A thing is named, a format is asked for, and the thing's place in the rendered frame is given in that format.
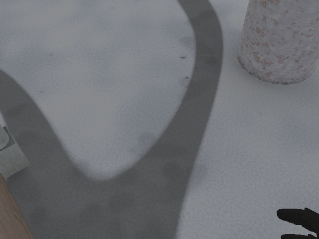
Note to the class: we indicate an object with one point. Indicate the right robot hand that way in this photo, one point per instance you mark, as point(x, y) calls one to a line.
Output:
point(306, 217)

